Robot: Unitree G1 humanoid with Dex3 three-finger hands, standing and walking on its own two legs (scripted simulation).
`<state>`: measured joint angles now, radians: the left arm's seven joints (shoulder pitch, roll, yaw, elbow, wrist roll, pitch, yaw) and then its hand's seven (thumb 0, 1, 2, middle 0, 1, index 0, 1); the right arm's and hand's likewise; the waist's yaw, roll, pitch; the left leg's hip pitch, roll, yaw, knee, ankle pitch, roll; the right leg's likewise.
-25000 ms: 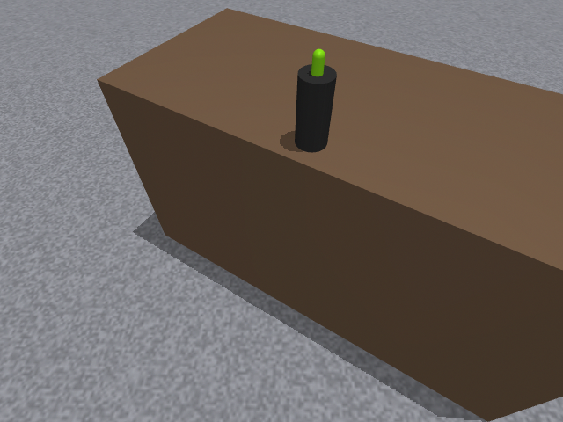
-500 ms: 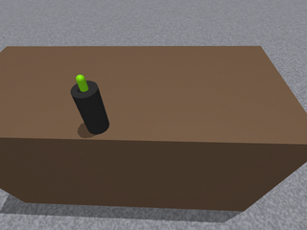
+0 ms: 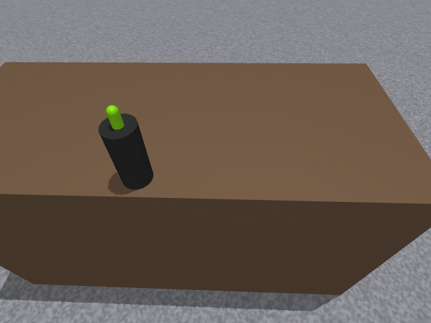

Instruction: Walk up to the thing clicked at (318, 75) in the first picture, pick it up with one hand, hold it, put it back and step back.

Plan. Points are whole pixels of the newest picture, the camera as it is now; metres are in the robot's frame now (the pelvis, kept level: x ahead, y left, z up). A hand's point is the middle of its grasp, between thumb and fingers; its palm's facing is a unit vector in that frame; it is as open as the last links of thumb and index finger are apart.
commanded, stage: home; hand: left
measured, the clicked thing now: (126, 146) +0.44 +0.21 +0.07
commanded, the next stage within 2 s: stand in 0.68 s
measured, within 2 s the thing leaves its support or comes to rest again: neither
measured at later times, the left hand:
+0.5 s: hand out of the picture +0.08 +0.26 -0.15, palm faces -0.05 -0.93 -0.36, open 17.5 cm
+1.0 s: hand out of the picture +0.08 +0.26 -0.15, palm faces -0.04 -0.93 -0.36, open 15.1 cm
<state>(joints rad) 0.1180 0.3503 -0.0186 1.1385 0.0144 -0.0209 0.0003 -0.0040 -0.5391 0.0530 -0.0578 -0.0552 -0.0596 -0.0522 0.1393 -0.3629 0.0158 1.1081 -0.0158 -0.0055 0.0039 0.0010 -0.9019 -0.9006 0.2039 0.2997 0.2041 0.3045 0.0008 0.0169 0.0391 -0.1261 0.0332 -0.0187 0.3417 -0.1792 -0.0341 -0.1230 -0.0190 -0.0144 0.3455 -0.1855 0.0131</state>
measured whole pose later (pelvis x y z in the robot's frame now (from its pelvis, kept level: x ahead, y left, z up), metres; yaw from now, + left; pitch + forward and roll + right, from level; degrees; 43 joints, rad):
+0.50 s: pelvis +0.01 +0.00 +0.00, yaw -1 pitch -2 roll +0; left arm 0.12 0.35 -0.01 1.14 0.01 -0.01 0.00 0.00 -0.54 0.05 -0.06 -0.05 -0.06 -0.05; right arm 0.13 -0.36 0.01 1.12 -0.02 -0.01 0.00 0.00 -0.90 -0.90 0.20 0.30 0.20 0.30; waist 0.00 0.01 0.05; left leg -0.11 0.03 -0.01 0.32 -0.18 -0.03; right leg -0.11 -0.02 0.00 0.34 -0.19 0.02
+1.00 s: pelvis +0.01 +0.00 +0.00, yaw +0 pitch -2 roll +0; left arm 0.12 0.35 -0.01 1.13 0.01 -0.01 0.00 0.00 -0.23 0.36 -0.16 -0.21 -0.16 -0.21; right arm 0.13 -0.36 0.01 1.12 -0.02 -0.01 0.00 0.00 -0.90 -0.90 0.20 0.30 0.20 0.30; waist 0.00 0.01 0.05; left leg -0.10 0.03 -0.01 0.32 -0.18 -0.03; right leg -0.10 -0.02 -0.01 0.33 -0.19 0.02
